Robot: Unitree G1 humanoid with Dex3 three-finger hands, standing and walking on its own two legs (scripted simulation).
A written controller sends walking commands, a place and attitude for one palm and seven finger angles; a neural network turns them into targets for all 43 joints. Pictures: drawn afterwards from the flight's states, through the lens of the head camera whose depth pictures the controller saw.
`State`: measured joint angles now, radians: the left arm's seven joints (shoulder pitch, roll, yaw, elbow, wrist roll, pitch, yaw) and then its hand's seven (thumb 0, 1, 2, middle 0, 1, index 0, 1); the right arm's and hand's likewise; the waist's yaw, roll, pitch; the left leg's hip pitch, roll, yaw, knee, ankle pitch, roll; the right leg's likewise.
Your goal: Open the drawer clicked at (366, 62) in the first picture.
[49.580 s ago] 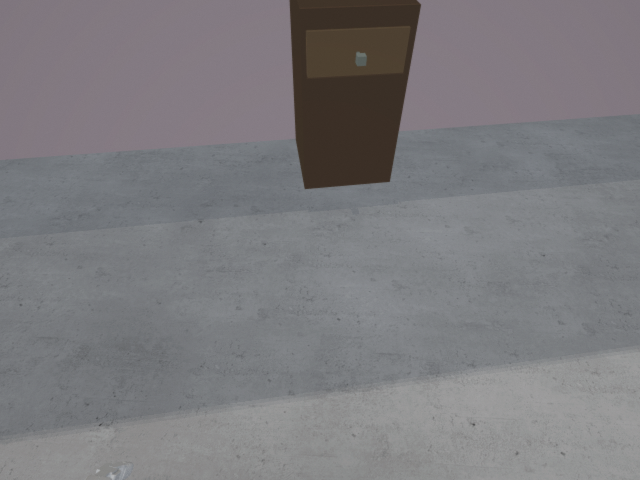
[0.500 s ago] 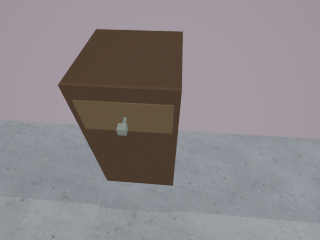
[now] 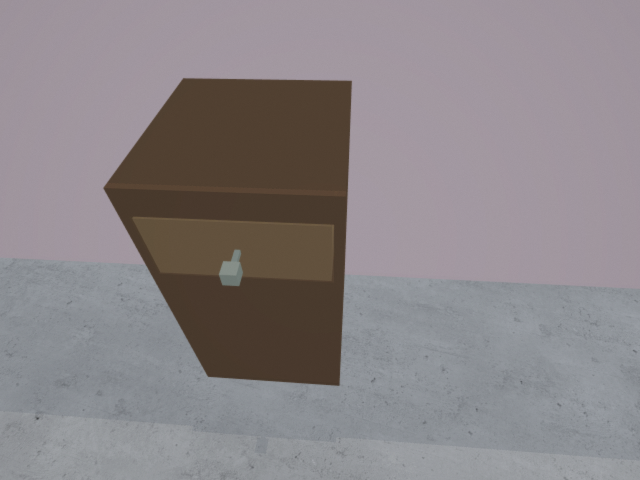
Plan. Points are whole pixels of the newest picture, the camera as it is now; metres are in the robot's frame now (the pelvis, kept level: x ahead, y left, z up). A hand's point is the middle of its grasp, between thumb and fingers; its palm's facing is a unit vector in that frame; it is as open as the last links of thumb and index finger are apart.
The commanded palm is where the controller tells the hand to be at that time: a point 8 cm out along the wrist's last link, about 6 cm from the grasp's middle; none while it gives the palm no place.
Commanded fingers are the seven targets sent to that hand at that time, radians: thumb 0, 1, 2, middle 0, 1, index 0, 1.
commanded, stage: come to a stop and stand still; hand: left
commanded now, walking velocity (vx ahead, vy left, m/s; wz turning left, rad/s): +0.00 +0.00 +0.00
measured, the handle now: (233, 266) +0.53 +0.20 -0.12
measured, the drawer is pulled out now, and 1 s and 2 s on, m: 0.00 0.00 0.00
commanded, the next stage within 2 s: look again from close up in 0.48 s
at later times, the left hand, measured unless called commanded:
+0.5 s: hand out of the picture +0.00 +0.18 -0.17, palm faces +0.01 -0.99 -0.17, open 7.4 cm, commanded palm none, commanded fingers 0.00 0.90 0.90 -0.20 -0.30 -0.20 -0.30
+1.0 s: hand out of the picture +0.01 +0.20 -0.18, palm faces +0.01 -0.99 -0.17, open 7.4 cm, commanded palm none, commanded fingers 0.00 0.90 0.90 -0.20 -0.30 -0.20 -0.30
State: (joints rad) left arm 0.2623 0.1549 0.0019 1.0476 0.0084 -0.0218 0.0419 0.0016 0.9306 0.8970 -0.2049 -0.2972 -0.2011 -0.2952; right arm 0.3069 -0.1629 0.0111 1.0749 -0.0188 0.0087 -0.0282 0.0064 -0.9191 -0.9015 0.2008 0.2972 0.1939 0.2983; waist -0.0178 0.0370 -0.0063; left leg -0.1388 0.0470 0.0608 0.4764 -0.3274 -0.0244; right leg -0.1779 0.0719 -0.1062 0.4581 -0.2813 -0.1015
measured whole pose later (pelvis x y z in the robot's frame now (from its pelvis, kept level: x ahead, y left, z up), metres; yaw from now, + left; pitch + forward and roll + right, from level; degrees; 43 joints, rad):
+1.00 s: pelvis +0.02 +0.04 +0.00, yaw -1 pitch +0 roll +0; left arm 0.32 0.13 -0.01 1.13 0.01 -0.01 0.04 0.01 0.91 0.90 -0.20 -0.30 -0.20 -0.29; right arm 0.32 -0.12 0.03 1.15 -0.02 -0.02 -0.05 0.00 -0.91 -0.90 0.20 0.30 0.19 0.30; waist 0.00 0.00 0.01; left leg -0.08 -0.01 0.09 0.44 -0.35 0.03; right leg -0.15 0.02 -0.07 0.47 -0.32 -0.04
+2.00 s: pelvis -0.05 +0.00 -0.02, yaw +1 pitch +7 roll +2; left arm 0.07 0.36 -0.09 0.17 1.01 0.02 0.29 0.00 0.11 0.56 -0.28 -0.80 -0.27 -0.80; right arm 0.13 -0.19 0.05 0.60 -0.03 0.13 -0.03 0.01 -0.91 -0.90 0.21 0.30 0.20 0.30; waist 0.04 0.05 -0.05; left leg -0.46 0.00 0.06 0.68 -0.34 0.00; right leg -0.53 0.03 -0.05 0.73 -0.32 -0.09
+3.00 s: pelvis -0.02 +0.06 +0.00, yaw +2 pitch +4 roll +0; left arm -0.07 0.48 -0.03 0.06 0.95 -0.11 0.09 0.00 -0.49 0.30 -0.32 -1.20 -0.32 -1.20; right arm 0.15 -0.26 -0.02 0.64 -0.02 0.17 0.00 0.01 -0.91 -0.90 0.20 0.30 0.20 0.30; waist 0.09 0.08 0.01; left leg -0.27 -0.05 0.04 0.47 -0.27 0.06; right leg -0.31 -0.01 -0.06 0.48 -0.24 -0.01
